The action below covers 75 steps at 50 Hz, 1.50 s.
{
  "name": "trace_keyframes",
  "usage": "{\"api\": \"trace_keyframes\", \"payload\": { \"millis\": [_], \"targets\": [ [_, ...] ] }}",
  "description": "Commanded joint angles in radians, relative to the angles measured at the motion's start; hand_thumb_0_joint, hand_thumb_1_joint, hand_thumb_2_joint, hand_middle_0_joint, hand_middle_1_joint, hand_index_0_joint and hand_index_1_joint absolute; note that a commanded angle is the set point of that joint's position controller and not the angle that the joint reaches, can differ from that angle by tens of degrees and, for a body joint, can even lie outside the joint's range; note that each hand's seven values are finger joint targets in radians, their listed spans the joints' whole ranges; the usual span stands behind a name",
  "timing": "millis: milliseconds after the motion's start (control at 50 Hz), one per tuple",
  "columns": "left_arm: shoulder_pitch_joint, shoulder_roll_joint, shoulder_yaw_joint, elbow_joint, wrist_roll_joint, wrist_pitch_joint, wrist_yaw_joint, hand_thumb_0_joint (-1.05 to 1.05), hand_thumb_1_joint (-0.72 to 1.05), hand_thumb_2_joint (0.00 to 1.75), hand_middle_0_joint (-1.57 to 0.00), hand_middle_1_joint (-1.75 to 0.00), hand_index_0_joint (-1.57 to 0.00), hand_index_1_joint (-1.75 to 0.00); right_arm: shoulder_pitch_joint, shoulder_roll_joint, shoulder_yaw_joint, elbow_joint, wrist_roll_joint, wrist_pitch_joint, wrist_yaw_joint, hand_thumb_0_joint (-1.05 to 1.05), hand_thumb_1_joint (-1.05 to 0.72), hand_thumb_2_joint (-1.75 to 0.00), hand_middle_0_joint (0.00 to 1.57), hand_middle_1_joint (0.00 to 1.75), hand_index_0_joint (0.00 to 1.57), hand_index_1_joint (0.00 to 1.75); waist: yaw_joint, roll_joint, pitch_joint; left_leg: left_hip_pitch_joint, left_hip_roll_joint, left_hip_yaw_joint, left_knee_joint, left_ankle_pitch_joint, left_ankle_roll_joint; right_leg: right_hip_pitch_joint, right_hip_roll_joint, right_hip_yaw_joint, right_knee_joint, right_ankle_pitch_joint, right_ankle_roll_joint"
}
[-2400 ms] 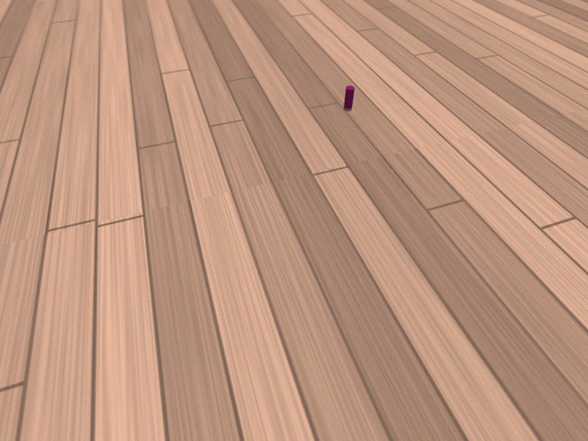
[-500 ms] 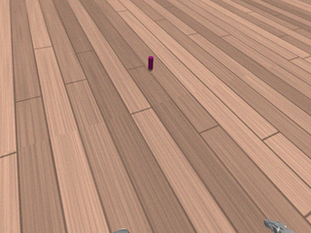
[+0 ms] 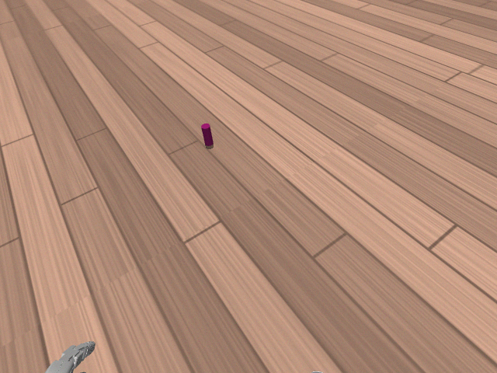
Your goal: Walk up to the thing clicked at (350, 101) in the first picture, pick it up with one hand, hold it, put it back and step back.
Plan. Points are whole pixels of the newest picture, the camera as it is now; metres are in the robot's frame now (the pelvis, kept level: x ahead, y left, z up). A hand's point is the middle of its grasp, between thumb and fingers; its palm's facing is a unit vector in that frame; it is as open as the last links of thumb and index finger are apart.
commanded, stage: walk up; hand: left
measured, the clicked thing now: (207, 134) +1.54 +0.29 -0.69
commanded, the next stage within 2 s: none
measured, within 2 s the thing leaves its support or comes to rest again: neither
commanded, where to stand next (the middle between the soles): +1.22 +0.08 m, yaw +1 degrees
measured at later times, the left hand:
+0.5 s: hand (103, 297) +0.32 +0.33 -0.14, palm faces -0.02 -0.94 -0.34, open 7.4 cm
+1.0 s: hand (150, 177) +0.62 +0.28 -0.10, palm faces +0.01 -0.92 -0.38, open 7.4 cm
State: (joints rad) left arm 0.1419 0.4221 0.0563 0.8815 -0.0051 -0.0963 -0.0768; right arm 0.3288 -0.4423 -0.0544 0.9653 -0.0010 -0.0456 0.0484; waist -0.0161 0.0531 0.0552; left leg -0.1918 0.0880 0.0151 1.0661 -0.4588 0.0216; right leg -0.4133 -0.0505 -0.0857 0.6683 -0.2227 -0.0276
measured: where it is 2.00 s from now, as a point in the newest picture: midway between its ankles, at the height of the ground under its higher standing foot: (246, 215)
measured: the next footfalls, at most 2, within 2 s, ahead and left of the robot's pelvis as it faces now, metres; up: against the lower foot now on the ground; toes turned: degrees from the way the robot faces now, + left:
left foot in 0.34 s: +0.37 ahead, +0.16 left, +0.00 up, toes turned +8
right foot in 0.82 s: +0.62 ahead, -0.09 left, +0.00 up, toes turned -5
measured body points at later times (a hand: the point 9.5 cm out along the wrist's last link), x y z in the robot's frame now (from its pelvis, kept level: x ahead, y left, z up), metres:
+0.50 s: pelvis +0.28 +0.05 +0.01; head +0.30 +0.08 +0.46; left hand +0.32 +0.38 -0.12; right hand +0.39 -0.26 -0.07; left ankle +0.33 +0.15 -0.72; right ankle +0.22 -0.10 -0.64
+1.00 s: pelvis +0.53 +0.02 +0.02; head +0.54 -0.01 +0.46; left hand +0.62 +0.33 -0.07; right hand +0.59 -0.30 -0.12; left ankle +0.49 +0.15 -0.65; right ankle +0.58 -0.09 -0.72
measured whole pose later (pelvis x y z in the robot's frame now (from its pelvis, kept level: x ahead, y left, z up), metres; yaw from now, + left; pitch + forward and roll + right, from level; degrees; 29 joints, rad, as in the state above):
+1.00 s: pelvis +0.53 +0.02 +0.02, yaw +2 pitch -3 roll +0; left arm 0.20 0.37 0.03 0.87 -0.01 -0.10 -0.05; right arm 0.29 -0.43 -0.04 0.91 0.00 -0.05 0.05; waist 0.00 0.06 0.08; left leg -0.40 0.04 0.00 1.10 -0.36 0.03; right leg -0.27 -0.03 -0.11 0.52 -0.20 -0.04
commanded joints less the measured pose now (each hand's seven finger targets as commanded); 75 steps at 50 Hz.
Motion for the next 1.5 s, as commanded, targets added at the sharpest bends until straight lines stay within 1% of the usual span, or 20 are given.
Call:
{"api": "trace_keyframes", "payload": {
  "millis": [0,140,260,300,320,360,460,640,780,800,820,840,940,1080,1160,1220,1240,1280,1360,1480],
  "targets": [
    [0.099,0.295,0.079,-0.031,-0.011,-0.018,0.043,0.0,0.9,0.9,-0.2,-0.3,-0.2,-0.3,-0.053,-0.198,-0.044,-0.102,0.015,-0.042,-0.003,0.0,-0.9,-0.9,0.2,0.3,0.2,0.3,0.044,-0.182,-0.041,-0.408,0.029,-0.093,0.095,0.161,0.021,0.312,-0.236,0.354,-0.422,-0.053,-0.153],
    [0.111,0.277,0.078,-0.06,0.006,-0.044,0.04,0.0,0.9,0.9,-0.2,-0.3,-0.2,-0.3,-0.138,-0.157,-0.057,-0.136,-0.017,-0.022,0.041,0.0,-0.9,-0.9,0.2,0.3,0.2,0.3,0.044,-0.176,0.002,-0.386,0.039,-0.024,-0.259,0.277,-0.045,0.236,-0.204,0.129,-0.483,0.023,-0.189],
    [0.096,0.29,0.08,-0.058,0.011,-0.031,0.037,0.0,0.9,0.9,-0.2,-0.3,-0.2,-0.3,-0.169,-0.152,-0.073,-0.141,-0.013,-0.036,0.059,0.0,-0.9,-0.9,0.2,0.3,0.2,0.3,0.025,-0.13,-0.027,-0.122,0.007,0.057,-0.478,0.389,0.005,0.213,-0.208,0.074,-0.375,0.052,-0.145],
    [0.094,0.273,0.069,-0.061,0.014,-0.022,0.042,0.0,0.9,0.9,-0.2,-0.3,-0.2,-0.3,-0.038,-0.184,-0.093,-0.1,-0.021,-0.037,0.048,0.0,-0.9,-0.9,0.2,0.3,0.2,0.3,-0.05,-0.036,-0.078,0.07,-0.042,0.078,-0.519,0.303,0.039,0.182,-0.165,0.035,-0.119,0.248,-0.116],
    [0.135,0.218,0.048,-0.062,0.011,-0.015,0.046,0.0,0.9,0.9,-0.2,-0.3,-0.2,-0.3,0.108,-0.238,-0.113,-0.064,-0.038,-0.045,0.034,0.0,-0.9,-0.9,0.2,0.3,0.2,0.3,-0.109,0.089,-0.159,0.27,-0.014,-0.002,-0.551,0.196,0.096,0.072,-0.105,-0.006,0.179,0.264,-0.079],
    [0.182,0.21,0.034,-0.072,-0.014,-0.007,0.059,0.0,0.9,0.9,-0.2,-0.3,-0.2,-0.3,0.127,-0.36,-0.141,-0.106,-0.004,-0.054,0.01,0.0,-0.9,-0.9,0.2,0.3,0.2,0.3,-0.103,0.213,-0.234,0.4,0.349,-0.716,-0.816,-0.031,0.249,-0.272,0.077,0.114,0.582,-0.3,-0.037],
    [0.22,0.235,0.031,0.015,-0.01,0.007,0.036,0.0,0.9,0.9,-0.2,-0.3,-0.2,-0.3,-0.078,-0.217,-0.077,-0.144,0.011,-0.065,-0.005,0.0,-0.9,-0.9,0.2,0.3,0.2,0.3,0.019,0.075,-0.033,0.025,0.184,-0.185,-0.835,0.207,0.153,-0.13,-0.07,0.156,0.421,-0.069,-0.003],
    [0.005,0.17,0.036,-0.045,0.014,0.017,-0.003,0.0,0.9,0.9,-0.2,-0.3,-0.2,-0.3,-0.015,-0.22,-0.077,-0.154,0.004,-0.075,0.001,0.0,-0.9,-0.9,0.2,0.3,0.2,0.3,-0.023,0.05,0.019,0.088,0.145,-0.043,-0.847,0.387,0.173,-0.135,-0.07,0.046,0.001,0.139,0.023],
    [0.118,0.198,0.065,0.009,0.011,0.004,0.013,0.0,0.9,0.9,-0.2,-0.3,-0.2,-0.3,-0.032,-0.208,-0.071,-0.174,-0.001,-0.051,-0.014,0.0,-0.9,-0.9,0.2,0.3,0.2,0.3,0.069,-0.053,-0.075,-0.009,0.096,0.04,-0.477,0.518,0.108,0.314,0.02,-0.003,-0.17,0.076,-0.029],
    [0.242,0.248,0.089,0.033,0.017,-0.006,0.026,0.0,0.9,0.9,-0.2,-0.3,-0.2,-0.3,0.01,-0.155,-0.049,-0.177,-0.002,-0.053,-0.012,0.0,-0.9,-0.9,0.2,0.3,0.2,0.3,0.124,-0.194,-0.154,-0.127,0.024,0.082,-0.223,0.396,0.078,0.492,-0.06,0.111,-0.214,-0.024,-0.051],
    [0.313,0.357,0.114,0.023,0.017,-0.013,0.039,0.0,0.9,0.9,-0.2,-0.3,-0.2,-0.3,0.063,-0.107,-0.031,-0.194,0.007,-0.054,-0.01,0.0,-0.9,-0.9,0.2,0.3,0.2,0.3,0.133,-0.382,-0.216,-0.402,-0.12,0.104,0.055,0.011,0.031,0.688,-0.349,0.596,-0.332,-0.12,-0.164],
    [0.306,0.363,0.109,0.016,-0.004,-0.009,0.043,0.0,0.9,0.9,-0.2,-0.3,-0.2,-0.3,0.014,-0.204,-0.05,-0.172,0.005,-0.047,-0.021,0.0,-0.9,-0.9,0.2,0.3,0.2,0.3,0.144,-0.264,-0.209,-0.477,-0.083,-0.018,0.148,-0.072,0.032,0.659,-0.427,0.764,-0.386,-0.152,-0.251],
    [0.114,0.233,0.063,-0.041,-0.006,-0.015,0.053,0.0,0.9,0.9,-0.2,-0.3,-0.2,-0.3,0.033,-0.174,-0.046,-0.105,0.004,-0.029,-0.006,0.0,-0.9,-0.9,0.2,0.3,0.2,0.3,0.025,-0.193,-0.028,-0.338,0.006,-0.082,0.016,0.126,0.007,0.26,-0.227,0.252,-0.404,0.111,-0.188],
    [0.116,0.272,0.077,-0.081,0.016,-0.027,0.039,0.0,0.9,0.9,-0.2,-0.3,-0.2,-0.3,-0.103,-0.155,-0.064,-0.142,-0.021,-0.018,0.035,0.0,-0.9,-0.9,0.2,0.3,0.2,0.3,0.049,-0.177,0.016,-0.298,0.042,-0.007,-0.345,0.267,-0.026,0.157,-0.24,0.195,-0.483,-0.236,-0.193],
    [0.118,0.283,0.074,-0.076,0.014,-0.021,0.034,0.0,0.9,0.9,-0.2,-0.3,-0.2,-0.3,-0.143,-0.154,-0.071,-0.145,-0.02,-0.031,0.042,0.0,-0.9,-0.9,0.2,0.3,0.2,0.3,0.045,-0.154,0.016,-0.181,0.021,0.028,-0.449,0.323,-0.014,0.129,-0.216,0.151,-0.429,-0.234,-0.168],
    [0.108,0.256,0.057,-0.076,0.019,-0.012,0.037,0.0,0.9,0.9,-0.2,-0.3,-0.2,-0.3,-0.007,-0.185,-0.087,-0.106,-0.022,-0.045,0.026,0.0,-0.9,-0.9,0.2,0.3,0.2,0.3,-0.048,-0.055,-0.044,0.079,-0.035,0.062,-0.52,0.261,0.013,0.064,-0.169,0.084,-0.167,0.029,-0.122],
    [0.159,0.203,0.037,-0.073,0.015,-0.008,0.039,0.0,0.9,0.9,-0.2,-0.3,-0.2,-0.3,0.1,-0.229,-0.103,-0.077,-0.03,-0.054,0.013,0.0,-0.9,-0.9,0.2,0.3,0.2,0.3,-0.089,0.101,-0.118,0.234,-0.006,-0.022,-0.603,0.142,0.055,0.007,-0.088,0.007,0.131,0.153,-0.086],
    [0.182,0.203,0.035,-0.072,-0.001,0.001,0.057,0.0,0.9,0.9,-0.2,-0.3,-0.2,-0.3,0.131,-0.353,-0.127,-0.115,-0.006,-0.059,-0.005,0.0,-0.9,-0.9,0.2,0.3,0.2,0.3,-0.088,0.205,-0.129,0.305,0.362,-0.673,-0.82,0.021,0.248,-0.294,0.061,0.082,0.517,-0.327,-0.024],
    [0.21,0.23,0.033,-0.005,-0.008,0.014,0.049,0.0,0.9,0.9,-0.2,-0.3,-0.2,-0.3,-0.028,-0.233,-0.078,-0.148,0.003,-0.058,-0.018,0.0,-0.9,-0.9,0.2,0.3,0.2,0.3,0.001,0.085,-0.006,0.062,0.214,-0.233,-0.793,0.252,0.166,-0.184,-0.054,0.166,0.411,-0.134,-0.014],
    [0.127,0.191,0.035,-0.028,0.014,0.024,0.012,0.0,0.9,0.9,-0.2,-0.3,-0.2,-0.3,-0.033,-0.25,-0.081,-0.167,-0.007,-0.063,-0.012,0.0,-0.9,-0.9,0.2,0.3,0.2,0.3,-0.012,0.096,0.022,0.015,0.205,-0.112,-0.831,0.193,0.219,-0.124,-0.08,0.082,0.13,-0.054,0.025]
  ]
}}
